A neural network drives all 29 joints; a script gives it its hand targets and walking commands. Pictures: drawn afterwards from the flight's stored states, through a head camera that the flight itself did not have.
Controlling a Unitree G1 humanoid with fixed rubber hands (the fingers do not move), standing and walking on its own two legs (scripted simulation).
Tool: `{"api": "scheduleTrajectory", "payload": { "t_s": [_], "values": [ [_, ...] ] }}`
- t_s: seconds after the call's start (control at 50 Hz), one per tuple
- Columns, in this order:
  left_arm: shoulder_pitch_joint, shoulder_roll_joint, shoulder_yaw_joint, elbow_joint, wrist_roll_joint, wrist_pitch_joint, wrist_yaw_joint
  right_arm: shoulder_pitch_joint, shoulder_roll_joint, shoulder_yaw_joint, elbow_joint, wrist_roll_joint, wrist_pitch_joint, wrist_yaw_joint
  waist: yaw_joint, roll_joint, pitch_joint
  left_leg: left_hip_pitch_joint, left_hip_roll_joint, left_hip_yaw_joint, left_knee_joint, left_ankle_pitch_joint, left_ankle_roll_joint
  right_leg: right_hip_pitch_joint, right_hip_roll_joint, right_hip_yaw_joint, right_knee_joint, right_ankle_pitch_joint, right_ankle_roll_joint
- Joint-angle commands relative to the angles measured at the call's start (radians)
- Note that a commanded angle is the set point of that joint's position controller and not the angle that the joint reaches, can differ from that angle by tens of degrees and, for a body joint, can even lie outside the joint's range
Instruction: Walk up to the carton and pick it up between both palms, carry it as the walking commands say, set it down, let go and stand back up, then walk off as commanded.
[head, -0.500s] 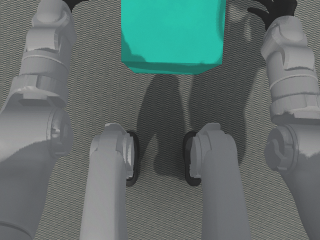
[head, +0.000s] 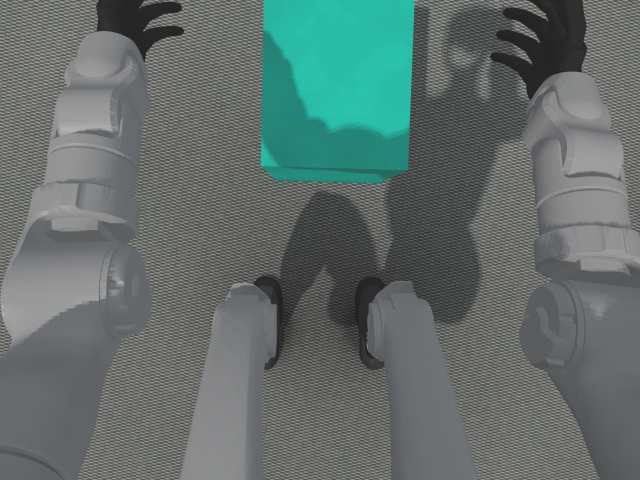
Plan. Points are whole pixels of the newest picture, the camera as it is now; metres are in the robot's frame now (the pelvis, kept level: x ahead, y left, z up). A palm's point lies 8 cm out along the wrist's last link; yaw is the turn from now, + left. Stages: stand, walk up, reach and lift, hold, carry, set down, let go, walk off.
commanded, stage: set down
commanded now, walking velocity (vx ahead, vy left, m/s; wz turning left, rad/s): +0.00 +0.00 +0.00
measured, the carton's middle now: (332, 106) +0.57 -0.02 -0.44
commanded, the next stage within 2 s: let go in 0.40 s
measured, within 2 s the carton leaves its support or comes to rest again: neither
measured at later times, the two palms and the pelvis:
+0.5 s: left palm (65, 2) +0.53 +0.20 +0.00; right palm (628, 39) +0.51 -0.23 +0.00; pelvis +0.03 +0.00 +0.10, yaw +1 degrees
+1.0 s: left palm out of the picture +0.36 +0.22 +0.10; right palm out of the picture +0.34 -0.24 +0.10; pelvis +0.09 -0.01 +0.18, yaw +0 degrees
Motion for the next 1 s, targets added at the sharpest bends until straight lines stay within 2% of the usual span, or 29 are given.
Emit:
{"api": "scheduleTrajectory", "payload": {
  "t_s": [0.0, 0.22, 0.28, 0.38, 0.48, 0.54, 0.6, 0.64, 0.68, 0.76, 0.86, 0.9, 0.98],
  "values": [
    [-0.236, 0.128, 0.029, -0.115, 0.013, -0.023, -0.01, -0.206, -0.127, -0.022, -0.119, -0.009, -0.023, 0.014, -0.001, 0.049, -1.088, 0.712, -0.058, 0.056, -0.181, 0.317, -0.011, 0.605, 0.054, -0.073, -0.194, 0.344, 0.034],
    [-0.157, 0.073, 0.062, -0.1, 0.06, -0.054, -0.045, -0.129, -0.096, -0.065, -0.093, -0.066, -0.053, 0.051, -0.002, 0.042, -0.975, 0.886, -0.045, 0.025, -0.435, 0.401, -0.007, 0.765, 0.047, -0.056, -0.445, 0.43, 0.032],
    [-0.127, 0.038, 0.076, -0.059, 0.09, -0.064, -0.05, -0.109, -0.069, -0.078, -0.052, -0.101, -0.066, 0.062, -0.009, 0.043, -0.874, 0.884, -0.037, 0.015, -0.482, 0.387, -0.012, 0.758, 0.041, -0.058, -0.489, 0.413, 0.031],
    [-0.082, 0.026, 0.126, -0.035, 0.148, -0.079, -0.051, -0.082, -0.045, -0.107, -0.032, -0.162, -0.079, 0.065, 0.001, 0.034, -0.84, 0.872, -0.039, 0.023, -0.508, 0.387, -0.018, 0.818, 0.036, -0.052, -0.517, 0.422, 0.034],
    [0.036, -0.001, 0.133, -0.144, 0.174, -0.075, -0.016, 0.015, -0.08, -0.088, -0.113, -0.182, -0.081, 0.078, 0.008, 0.024, -1.039, 1.026, -0.051, 0.028, -0.505, 0.536, -0.021, 0.982, 0.044, -0.054, -0.512, 0.544, 0.03],
    [0.21, -0.009, 0.096, -0.273, 0.177, -0.067, 0.003, 0.183, -0.087, -0.047, -0.206, -0.172, -0.077, 0.09, 0.0, 0.01, -1.145, 1.126, -0.057, 0.027, -0.523, 0.632, -0.018, 1.109, 0.049, -0.044, -0.528, 0.656, 0.025],
    [0.359, -0.026, 0.032, -0.412, 0.153, -0.066, 0.005, 0.345, -0.087, 0.0, -0.294, -0.153, -0.074, 0.104, -0.009, 0.006, -1.135, 1.206, -0.057, 0.022, -0.568, 0.679, -0.013, 1.2, 0.049, -0.022, -0.572, 0.712, 0.012],
    [0.45, -0.04, -0.003, -0.479, 0.131, -0.072, 0.002, 0.424, -0.085, 0.023, -0.352, -0.138, -0.08, 0.114, -0.006, 0.007, -1.083, 1.243, -0.054, 0.019, -0.603, 0.67, -0.007, 1.252, 0.047, -0.009, -0.606, 0.71, 0.002],
    [0.534, -0.057, -0.02, -0.494, 0.12, -0.084, -0.003, 0.497, -0.071, 0.039, -0.371, -0.121, -0.091, 0.121, 0.001, 0.011, -0.984, 1.242, -0.05, 0.022, -0.639, 0.619, 0.0, 1.288, 0.042, 0.001, -0.638, 0.678, -0.001],
    [0.671, -0.074, -0.025, -0.442, 0.116, -0.119, -0.019, 0.63, -0.017, 0.082, -0.324, -0.099, -0.118, 0.13, 0.021, 0.009, -0.728, 1.204, -0.045, 0.022, -0.718, 0.483, 0.005, 1.326, 0.028, 0.015, -0.708, 0.575, 0.003],
    [0.876, -0.093, -0.034, -0.357, 0.109, -0.16, -0.029, 0.832, 0.002, 0.123, -0.254, -0.098, -0.159, 0.121, 0.032, -0.006, -0.474, 1.267, -0.032, 0.018, -0.806, 0.364, -0.002, 1.368, 0.017, 0.017, -0.791, 0.467, 0.007],
    [0.947, -0.102, -0.045, -0.345, 0.099, -0.177, -0.029, 0.902, 0.002, 0.137, -0.254, -0.099, -0.176, 0.115, 0.033, -0.009, -0.415, 1.316, -0.027, 0.013, -0.831, 0.356, -0.004, 1.395, 0.017, 0.018, -0.817, 0.453, 0.004],
    [1.076, -0.1, -0.074, -0.379, 0.082, -0.207, -0.031, 1.034, -0.002, 0.161, -0.316, -0.098, -0.201, 0.104, 0.029, -0.016, -0.366, 1.44, -0.027, 0.01, -0.876, 0.399, -0.002, 1.502, 0.021, 0.018, -0.866, 0.509, 0.004]
  ]
}}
